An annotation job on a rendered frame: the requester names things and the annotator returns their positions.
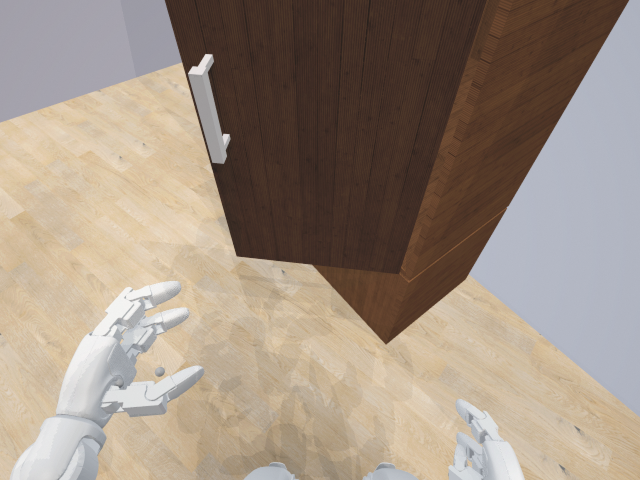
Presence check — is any robot left hand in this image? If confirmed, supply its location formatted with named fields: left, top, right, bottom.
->
left=56, top=281, right=204, bottom=429

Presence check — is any robot right hand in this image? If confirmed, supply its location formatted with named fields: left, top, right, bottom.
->
left=449, top=399, right=525, bottom=480

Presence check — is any left robot forearm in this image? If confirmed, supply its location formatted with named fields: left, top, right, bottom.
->
left=10, top=415, right=107, bottom=480

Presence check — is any cupboard door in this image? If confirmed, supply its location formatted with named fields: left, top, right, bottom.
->
left=165, top=0, right=487, bottom=274

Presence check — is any right robot shin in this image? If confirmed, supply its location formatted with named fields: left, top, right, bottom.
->
left=375, top=463, right=396, bottom=471

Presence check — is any handle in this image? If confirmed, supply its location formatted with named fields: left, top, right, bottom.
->
left=188, top=54, right=230, bottom=164

